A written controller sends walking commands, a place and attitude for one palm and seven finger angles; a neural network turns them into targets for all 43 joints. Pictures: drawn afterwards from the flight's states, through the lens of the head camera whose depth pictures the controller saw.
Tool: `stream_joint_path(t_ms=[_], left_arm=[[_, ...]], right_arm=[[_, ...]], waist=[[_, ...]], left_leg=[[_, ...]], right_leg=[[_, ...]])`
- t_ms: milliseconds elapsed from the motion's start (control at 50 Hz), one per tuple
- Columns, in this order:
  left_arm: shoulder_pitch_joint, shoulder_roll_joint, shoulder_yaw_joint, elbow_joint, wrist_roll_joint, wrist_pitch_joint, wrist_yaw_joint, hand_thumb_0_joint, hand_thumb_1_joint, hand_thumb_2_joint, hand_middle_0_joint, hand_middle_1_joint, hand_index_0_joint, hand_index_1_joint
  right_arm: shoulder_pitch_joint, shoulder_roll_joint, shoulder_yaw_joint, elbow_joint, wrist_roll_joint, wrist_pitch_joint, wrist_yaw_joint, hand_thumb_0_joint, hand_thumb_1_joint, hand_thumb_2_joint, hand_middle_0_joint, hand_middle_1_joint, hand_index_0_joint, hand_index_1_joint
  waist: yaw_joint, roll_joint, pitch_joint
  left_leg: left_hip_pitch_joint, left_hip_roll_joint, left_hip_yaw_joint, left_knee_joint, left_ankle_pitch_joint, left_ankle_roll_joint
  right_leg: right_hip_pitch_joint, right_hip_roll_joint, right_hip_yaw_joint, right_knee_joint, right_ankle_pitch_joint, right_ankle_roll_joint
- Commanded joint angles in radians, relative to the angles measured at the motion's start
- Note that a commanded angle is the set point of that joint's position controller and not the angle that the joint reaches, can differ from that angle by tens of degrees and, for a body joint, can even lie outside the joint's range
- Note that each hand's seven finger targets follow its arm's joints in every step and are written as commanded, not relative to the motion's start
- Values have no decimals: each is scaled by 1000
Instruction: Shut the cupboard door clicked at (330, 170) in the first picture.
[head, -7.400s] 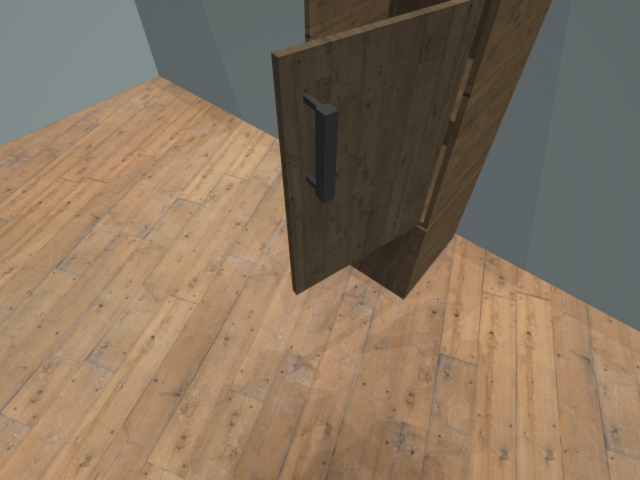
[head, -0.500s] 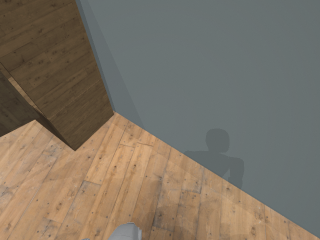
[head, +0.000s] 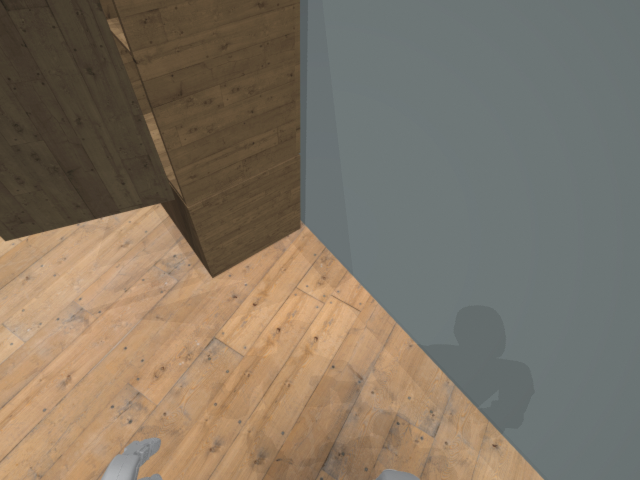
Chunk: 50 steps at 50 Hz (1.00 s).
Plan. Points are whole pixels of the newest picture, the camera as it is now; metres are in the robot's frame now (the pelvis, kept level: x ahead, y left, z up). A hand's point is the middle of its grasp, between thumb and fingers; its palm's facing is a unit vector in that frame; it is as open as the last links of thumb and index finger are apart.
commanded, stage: turn to face it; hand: left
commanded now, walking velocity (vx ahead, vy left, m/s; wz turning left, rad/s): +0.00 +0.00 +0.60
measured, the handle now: out of the picture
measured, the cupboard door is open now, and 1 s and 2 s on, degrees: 74 74 74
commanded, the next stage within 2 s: take the last steps up to it in 0.54 s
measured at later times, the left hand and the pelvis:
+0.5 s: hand out of the picture -0.02 +0.19 -0.19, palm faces +0.32 -0.92 -0.21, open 7.4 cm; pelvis +0.02 +0.00 -0.02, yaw +16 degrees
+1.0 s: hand out of the picture +0.03 +0.20 -0.16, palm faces +0.45 -0.86 -0.23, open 7.4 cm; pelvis +0.06 +0.01 +0.00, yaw +24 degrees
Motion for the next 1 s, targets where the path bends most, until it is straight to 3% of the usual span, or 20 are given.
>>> stream_joint_path(t_ms=[0,40,60,80,100,180,320,400,420,440,460,480,540,620,760,820,840,880,920,980], left_arm=[[64,71,16,-65,-9,-31,14,0,900,900,-200,-300,-200,-300],[136,106,28,-47,-8,-48,22,0,900,900,-200,-300,-200,-300],[160,186,45,-45,6,-58,31,0,900,900,-200,-300,-200,-300],[154,230,47,-53,12,-57,33,0,900,900,-200,-300,-200,-300],[120,196,36,-59,6,-56,36,0,900,900,-200,-300,-200,-300],[39,92,9,-65,-2,-65,30,0,900,900,-200,-300,-200,-300],[206,147,29,0,10,-66,27,0,900,900,-200,-300,-200,-300],[180,152,32,16,3,-61,21,0,900,900,-200,-300,-200,-300],[155,141,30,10,-8,-58,18,0,900,900,-200,-300,-200,-300],[157,83,20,-17,-17,-52,11,0,900,900,-200,-300,-200,-300],[104,30,-3,-44,-18,-42,14,0,900,900,-200,-300,-200,-300],[81,55,1,-47,-12,-25,22,0,900,900,-200,-300,-200,-300],[75,51,8,8,-2,-9,15,0,900,900,-200,-300,-200,-300],[130,34,5,42,0,-8,3,0,900,900,-200,-300,-200,-300],[52,18,4,3,7,-38,-18,0,900,900,-200,-300,-200,-300],[146,16,13,35,7,-56,-20,0,900,900,-200,-300,-200,-300],[224,34,23,62,9,-65,-16,0,900,900,-200,-300,-200,-300],[362,181,56,90,19,-78,5,0,900,900,-200,-300,-200,-300],[241,124,41,62,6,-91,12,0,900,900,-200,-300,-200,-300],[188,30,10,82,-1,-117,9,0,900,900,-200,-300,-200,-300]], right_arm=[[-23,-219,-65,-77,7,-9,-14,0,-900,-900,200,300,200,300],[-43,-183,-62,-86,20,-9,-11,0,-900,-900,200,300,200,300],[-25,-121,-56,-98,31,-11,-6,0,-900,-900,200,300,200,300],[-37,-117,-59,-113,28,-9,-5,0,-900,-900,200,300,200,300],[-32,-139,-60,-102,17,-2,1,0,-900,-900,200,300,200,300],[-9,-106,-51,-54,15,20,18,0,-900,-900,200,300,200,300],[-139,-58,-15,-72,23,5,20,0,-900,-900,200,300,200,300],[-53,-79,-16,-45,22,-10,11,0,-900,-900,200,300,200,300],[6,-119,-25,-28,18,-19,8,0,-900,-900,200,300,200,300],[60,-219,-49,-19,8,-29,1,0,-900,-900,200,300,200,300],[117,-282,-64,-9,13,-22,-12,0,-900,-900,200,300,200,300],[104,-257,-54,-8,13,-13,-16,0,-900,-900,200,300,200,300],[-20,-196,-32,-35,6,-23,-36,0,-900,-900,200,300,200,300],[-21,-173,-20,-30,11,-33,-35,0,-900,-900,200,300,200,300],[43,-176,-30,-4,3,-36,-20,0,-900,-900,200,300,200,300],[26,-161,-30,-5,9,-37,-17,0,-900,-900,200,300,200,300],[0,-142,-29,-10,15,-39,-15,0,-900,-900,200,300,200,300],[-69,-71,-15,-71,17,-43,0,0,-900,-900,200,300,200,300],[-73,-114,-33,-57,-1,-33,17,0,-900,-900,200,300,200,300],[-16,-73,-30,4,2,-18,29,0,-900,-900,200,300,200,300]], waist=[[25,177,-120],[65,85,-149],[73,-161,-161],[73,-280,-126],[53,-189,-93],[-7,-239,-65],[77,-191,-97],[20,-218,-125],[-21,-133,-158],[-47,144,-224],[-70,305,-244],[-57,177,-200],[-8,175,-67],[23,111,-90],[-2,173,-49],[48,110,-61],[92,35,-55],[162,-353,-13],[79,-146,80],[27,-224,94]], left_leg=[[17,214,-272,-86,295,118],[-102,138,-240,18,191,48],[-286,19,-87,218,-93,-26],[-325,-46,41,478,-396,-68],[-308,9,8,642,-371,-55],[-304,59,68,717,-201,-92],[-180,41,193,300,-244,-86],[44,13,226,28,-68,-55],[199,55,196,-81,102,-33],[393,291,-98,-93,413,70],[379,455,-270,-103,807,204],[297,460,-180,-89,718,222],[120,349,-128,-159,423,178],[128,289,-66,-182,356,147],[97,255,-154,-239,-143,159],[-18,210,-144,-164,-210,133],[-158,150,-93,-55,-271,94],[-511,-10,100,454,-396,-18],[-490,86,13,643,-184,-21],[-418,117,53,672,-15,-57]], right_leg=[[159,52,-23,-214,47,-16],[373,0,23,-471,195,-35],[507,-241,263,-578,224,-106],[402,-456,409,-603,343,-227],[300,-442,333,-583,348,-268],[310,-249,26,-505,633,-191],[443,-278,-35,-405,891,-190],[352,-252,-92,-281,850,-134],[252,-235,-122,-167,750,-95],[8,-118,-181,37,265,-27],[-84,-57,-104,196,-258,-8],[-63,-82,-22,247,-249,-25],[-73,-70,4,271,-100,-23],[-44,-40,-18,217,-4,-18],[15,1,-86,-83,-53,-37],[243,34,-110,-301,28,-49],[413,5,-78,-427,60,-60],[545,-473,520,-724,-246,-226],[322,-441,430,-773,-304,-248],[269,-296,109,-721,119,-158]])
